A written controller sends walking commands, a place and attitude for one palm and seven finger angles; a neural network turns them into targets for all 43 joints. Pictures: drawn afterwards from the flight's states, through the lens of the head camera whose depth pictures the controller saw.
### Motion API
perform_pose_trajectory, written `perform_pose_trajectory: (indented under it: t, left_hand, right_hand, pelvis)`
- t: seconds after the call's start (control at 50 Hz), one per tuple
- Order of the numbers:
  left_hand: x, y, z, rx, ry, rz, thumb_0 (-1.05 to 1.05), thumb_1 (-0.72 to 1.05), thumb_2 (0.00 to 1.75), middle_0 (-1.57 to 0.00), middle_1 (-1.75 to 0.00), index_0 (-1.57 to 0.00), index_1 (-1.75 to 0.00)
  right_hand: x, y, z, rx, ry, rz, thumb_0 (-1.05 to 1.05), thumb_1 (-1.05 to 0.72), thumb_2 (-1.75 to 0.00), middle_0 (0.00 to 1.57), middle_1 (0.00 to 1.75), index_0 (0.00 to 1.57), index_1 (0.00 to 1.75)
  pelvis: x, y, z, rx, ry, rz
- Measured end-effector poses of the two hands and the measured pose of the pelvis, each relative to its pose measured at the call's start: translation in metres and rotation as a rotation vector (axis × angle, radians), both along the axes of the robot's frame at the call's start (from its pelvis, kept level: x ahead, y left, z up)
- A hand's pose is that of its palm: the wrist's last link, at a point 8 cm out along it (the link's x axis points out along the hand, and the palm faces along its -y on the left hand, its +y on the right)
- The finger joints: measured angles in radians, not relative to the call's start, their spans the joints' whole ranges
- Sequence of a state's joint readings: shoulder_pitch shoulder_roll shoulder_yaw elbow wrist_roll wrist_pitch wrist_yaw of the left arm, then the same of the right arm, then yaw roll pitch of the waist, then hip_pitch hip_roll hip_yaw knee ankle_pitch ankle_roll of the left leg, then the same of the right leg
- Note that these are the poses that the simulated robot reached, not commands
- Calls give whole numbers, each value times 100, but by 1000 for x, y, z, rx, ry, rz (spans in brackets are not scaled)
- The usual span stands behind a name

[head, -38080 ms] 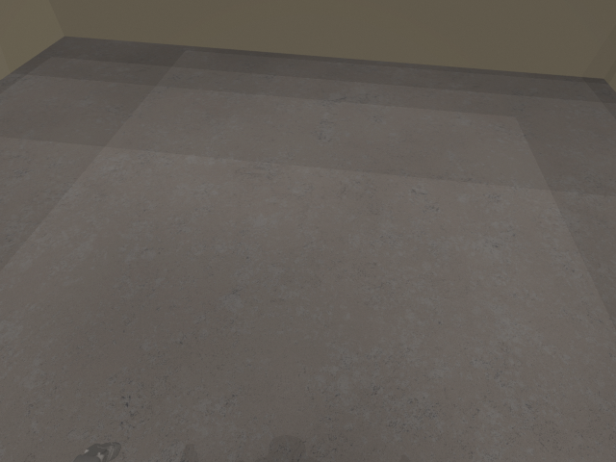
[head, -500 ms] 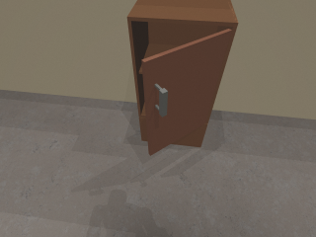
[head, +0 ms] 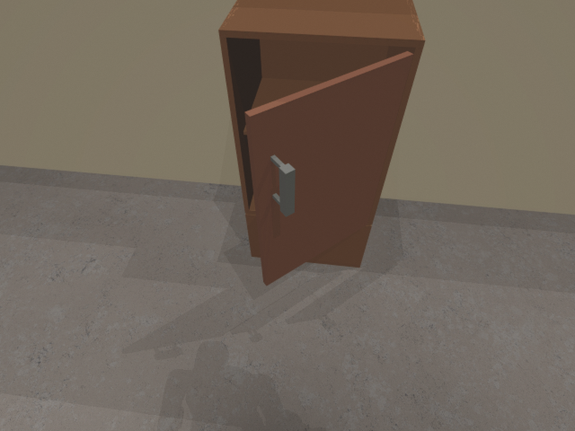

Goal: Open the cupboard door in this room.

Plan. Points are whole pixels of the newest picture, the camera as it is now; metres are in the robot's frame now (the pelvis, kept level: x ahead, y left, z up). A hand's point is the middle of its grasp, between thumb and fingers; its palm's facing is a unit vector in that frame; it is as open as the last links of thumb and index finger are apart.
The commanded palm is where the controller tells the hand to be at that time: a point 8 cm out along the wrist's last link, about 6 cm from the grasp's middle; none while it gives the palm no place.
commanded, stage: look to check the result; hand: left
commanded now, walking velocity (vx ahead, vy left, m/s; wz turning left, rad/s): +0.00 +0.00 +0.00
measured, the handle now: (281, 185) +0.58 +0.05 -0.04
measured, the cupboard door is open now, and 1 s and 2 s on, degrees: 42 42 42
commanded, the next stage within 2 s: walk to a spot facing it in 0.34 s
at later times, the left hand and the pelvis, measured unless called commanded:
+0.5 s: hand out of the picture +0.03 +0.19 -0.17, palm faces +0.02 -0.97 -0.25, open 7.4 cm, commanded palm none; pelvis +0.01 -0.01 +0.00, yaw +0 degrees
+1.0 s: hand out of the picture +0.09 +0.18 -0.17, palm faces -0.17 -0.94 -0.28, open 7.4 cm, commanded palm none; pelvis -0.01 -0.02 -0.02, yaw -14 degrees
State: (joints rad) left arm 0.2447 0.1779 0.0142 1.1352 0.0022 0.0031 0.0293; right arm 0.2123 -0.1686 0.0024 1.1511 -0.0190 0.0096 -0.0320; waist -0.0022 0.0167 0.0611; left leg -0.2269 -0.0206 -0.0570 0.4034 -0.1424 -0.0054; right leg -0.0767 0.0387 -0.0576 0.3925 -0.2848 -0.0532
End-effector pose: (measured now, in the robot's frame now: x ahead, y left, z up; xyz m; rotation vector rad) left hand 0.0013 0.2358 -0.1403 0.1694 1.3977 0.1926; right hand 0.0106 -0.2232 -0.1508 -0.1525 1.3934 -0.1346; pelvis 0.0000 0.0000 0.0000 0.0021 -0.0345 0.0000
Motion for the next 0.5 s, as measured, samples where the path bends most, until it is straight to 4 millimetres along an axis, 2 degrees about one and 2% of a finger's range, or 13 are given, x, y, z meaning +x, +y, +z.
perform_pose_trajectory:
  t: [0.2,0.5]
  left_hand:
    - [-5,0,1,7,26,5,1,90,89,-20,-30,-20,-30]
    - [25,4,4,20,-41,-20,1,90,89,-20,-30,-20,-30]
  right_hand:
    - [12,-11,1,-16,-12,7,1,-91,-90,20,30,20,30]
    - [32,-27,7,-48,-59,20,1,-91,-90,20,30,20,30]
  pelvis:
    - [4,-4,0,1,0,-5]
    - [7,-7,1,2,-2,-8]
